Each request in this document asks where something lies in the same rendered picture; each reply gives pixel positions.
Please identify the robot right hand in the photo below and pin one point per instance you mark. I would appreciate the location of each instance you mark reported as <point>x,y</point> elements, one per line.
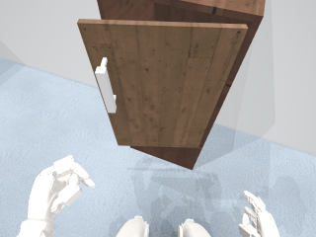
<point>263,223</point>

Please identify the robot left forearm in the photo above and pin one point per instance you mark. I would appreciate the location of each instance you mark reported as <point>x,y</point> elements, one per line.
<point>37,228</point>

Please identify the right robot shin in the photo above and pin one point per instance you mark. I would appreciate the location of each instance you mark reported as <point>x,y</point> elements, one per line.
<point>189,220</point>

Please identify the robot right thigh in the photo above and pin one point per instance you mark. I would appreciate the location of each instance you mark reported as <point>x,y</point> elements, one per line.
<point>192,229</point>

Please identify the robot left hand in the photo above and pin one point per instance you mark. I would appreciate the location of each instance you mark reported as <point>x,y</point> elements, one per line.
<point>49,195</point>

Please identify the handle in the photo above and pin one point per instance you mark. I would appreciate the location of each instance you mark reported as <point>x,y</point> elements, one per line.
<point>106,87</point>

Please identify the cupboard door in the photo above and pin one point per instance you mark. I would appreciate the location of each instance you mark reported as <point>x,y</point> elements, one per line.
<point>167,76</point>

